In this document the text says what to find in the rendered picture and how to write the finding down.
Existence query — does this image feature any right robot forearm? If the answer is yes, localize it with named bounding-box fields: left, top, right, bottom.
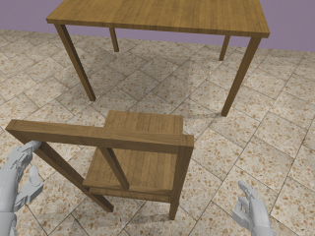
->
left=251, top=226, right=277, bottom=236

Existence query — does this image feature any chair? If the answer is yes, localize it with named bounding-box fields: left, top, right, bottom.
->
left=5, top=110, right=194, bottom=220

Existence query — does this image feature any table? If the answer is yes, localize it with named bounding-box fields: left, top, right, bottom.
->
left=46, top=0, right=270, bottom=117

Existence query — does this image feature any robot left hand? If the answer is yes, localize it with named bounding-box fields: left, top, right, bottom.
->
left=0, top=140, right=44, bottom=213

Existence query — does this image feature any robot right hand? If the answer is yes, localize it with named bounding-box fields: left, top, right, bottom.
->
left=232, top=180, right=272, bottom=232

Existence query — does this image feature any left robot forearm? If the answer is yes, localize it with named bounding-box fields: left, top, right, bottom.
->
left=0, top=211, right=18, bottom=236

